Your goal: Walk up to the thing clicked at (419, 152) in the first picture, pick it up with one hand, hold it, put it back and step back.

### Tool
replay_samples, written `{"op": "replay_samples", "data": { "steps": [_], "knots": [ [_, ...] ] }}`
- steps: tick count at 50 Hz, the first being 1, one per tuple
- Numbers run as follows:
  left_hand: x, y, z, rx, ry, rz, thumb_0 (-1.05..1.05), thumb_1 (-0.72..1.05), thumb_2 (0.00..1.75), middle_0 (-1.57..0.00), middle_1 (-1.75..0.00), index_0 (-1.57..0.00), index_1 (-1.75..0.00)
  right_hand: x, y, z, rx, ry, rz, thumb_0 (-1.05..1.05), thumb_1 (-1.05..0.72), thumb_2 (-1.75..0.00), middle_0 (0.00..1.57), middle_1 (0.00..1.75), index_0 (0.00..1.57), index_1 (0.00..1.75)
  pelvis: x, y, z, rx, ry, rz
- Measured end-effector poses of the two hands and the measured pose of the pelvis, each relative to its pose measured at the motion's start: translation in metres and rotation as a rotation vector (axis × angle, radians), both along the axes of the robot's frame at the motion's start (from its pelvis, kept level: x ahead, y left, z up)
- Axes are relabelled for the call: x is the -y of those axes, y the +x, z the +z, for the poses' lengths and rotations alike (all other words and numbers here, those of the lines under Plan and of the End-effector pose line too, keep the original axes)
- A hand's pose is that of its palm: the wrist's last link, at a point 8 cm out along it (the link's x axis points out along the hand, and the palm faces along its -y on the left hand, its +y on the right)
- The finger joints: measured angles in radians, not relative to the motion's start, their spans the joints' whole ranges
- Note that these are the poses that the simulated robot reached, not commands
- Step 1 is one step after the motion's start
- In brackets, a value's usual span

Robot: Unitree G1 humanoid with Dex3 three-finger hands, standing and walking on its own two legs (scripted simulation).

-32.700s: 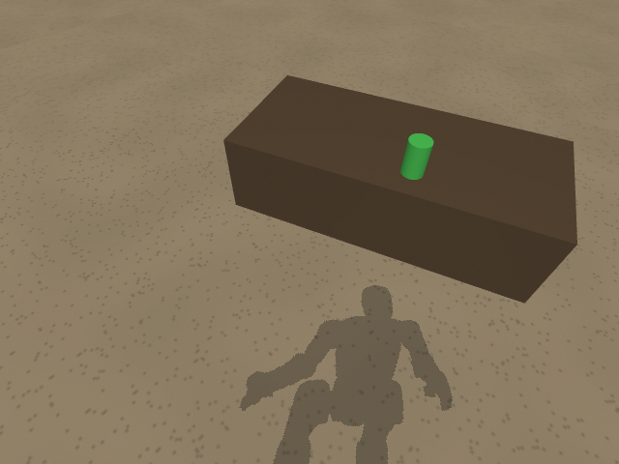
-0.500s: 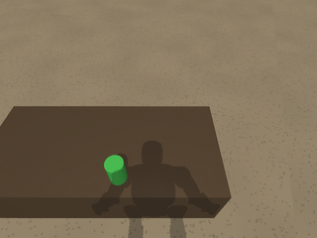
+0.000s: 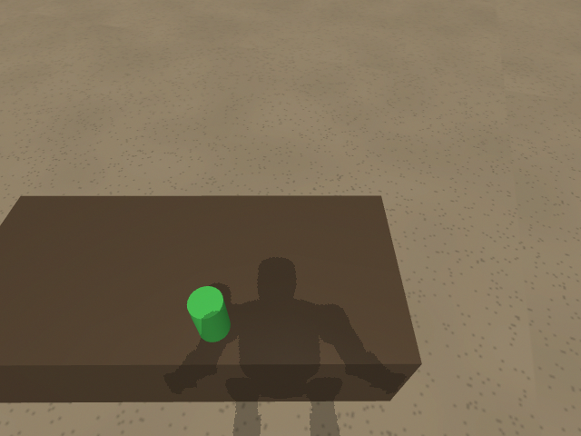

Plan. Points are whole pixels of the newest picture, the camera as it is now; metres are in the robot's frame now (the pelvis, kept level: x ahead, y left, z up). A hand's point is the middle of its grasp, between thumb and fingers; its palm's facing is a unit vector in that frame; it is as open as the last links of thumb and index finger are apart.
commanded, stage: stand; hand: left
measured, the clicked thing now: (210, 315) +0.44 +0.21 -0.35
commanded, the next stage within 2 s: step back in 0.10 s
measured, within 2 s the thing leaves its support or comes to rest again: neither
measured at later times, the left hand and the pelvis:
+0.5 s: hand out of the picture +0.08 +0.31 -0.18, palm faces -0.02 -0.92 -0.38, open 7.4 cm; pelvis -0.07 +0.04 -0.03, yaw +0 degrees
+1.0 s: hand out of the picture -0.07 +0.28 -0.15, palm faces -0.07 -0.91 -0.40, open 7.4 cm; pelvis -0.18 +0.02 -0.02, yaw -4 degrees
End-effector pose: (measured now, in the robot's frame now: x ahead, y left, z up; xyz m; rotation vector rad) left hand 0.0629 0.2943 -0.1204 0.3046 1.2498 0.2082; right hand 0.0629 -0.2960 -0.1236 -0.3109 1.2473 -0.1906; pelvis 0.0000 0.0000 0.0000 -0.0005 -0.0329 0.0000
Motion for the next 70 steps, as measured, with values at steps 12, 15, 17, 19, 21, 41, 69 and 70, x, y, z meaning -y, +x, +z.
{"op": "replay_samples", "data": {
  "steps": [12,15,17,19,21,41,69,70],
  "knots": [
    [-0.013,0.004,-0.003,0.037,0.025,0.005,0.01,0.9,0.9,-0.2,-0.3,-0.21,-0.3,0.01,-0.001,-0.002,0.019,-0.02,-0.019,0.0,-0.9,-0.9,0.2,0.3,0.2,0.3,-0.002,-0.021,-0.009,-0.01,-0.007,0.002],
    [-0.024,0.003,-0.006,0.054,0.039,-0.016,0.01,0.9,0.9,-0.2,-0.3,-0.21,-0.3,0.012,-0.006,-0.003,0.022,-0.044,-0.017,0.0,-0.9,-0.9,0.2,0.3,0.2,0.3,-0.009,-0.034,-0.015,-0.009,-0.005,0.002],
    [-0.032,0.004,-0.008,0.064,0.045,-0.037,0.01,0.9,0.9,-0.2,-0.3,-0.21,-0.3,0.01,-0.013,-0.001,0.024,-0.059,-0.019,0.0,-0.9,-0.9,0.2,0.3,0.2,0.3,-0.016,-0.041,-0.018,-0.01,0.002,-0.001],
    [-0.042,0.007,-0.013,0.079,0.048,-0.056,0.01,0.9,0.9,-0.2,-0.3,-0.21,-0.3,0.006,-0.024,0.002,0.027,-0.075,-0.021,0.0,-0.9,-0.9,0.2,0.3,0.2,0.3,-0.025,-0.048,-0.022,-0.014,0.004,0.002],
    [-0.052,0.011,-0.022,0.104,0.044,-0.062,0.01,0.9,0.9,-0.2,-0.3,-0.21,-0.3,0.001,-0.038,0.0,0.022,-0.103,-0.013,0.0,-0.9,-0.9,0.2,0.3,0.2,0.3,-0.034,-0.054,-0.03,-0.021,-0.01,0.008],
    [-0.036,-0.086,-0.023,0.037,0.048,-0.125,0.01,0.91,0.9,-0.2,-0.3,-0.2,-0.3,-0.009,-0.129,-0.013,0.083,-0.064,-0.047,0.0,-0.9,-0.9,0.21,0.3,0.2,0.3,-0.029,-0.137,-0.033,0.006,-0.01,-0.096],
    [-0.053,-0.244,-0.013,0.096,0.024,-0.056,0.01,0.91,0.9,-0.2,-0.3,-0.2,-0.3,-0.023,-0.274,0.017,0.081,-0.102,0.019,0.0,-0.9,-0.9,0.21,0.3,0.2,0.3,-0.037,-0.29,-0.017,0.001,-0.019,-0.052],
    [-0.052,-0.254,-0.014,0.083,0.027,-0.059,0.01,0.91,0.9,-0.2,-0.3,-0.2,-0.3,-0.021,-0.277,0.018,0.096,-0.104,0.016,0.0,-0.9,-0.9,0.21,0.3,0.2,0.3,-0.036,-0.296,-0.017,0.001,-0.019,-0.059]
  ]
}}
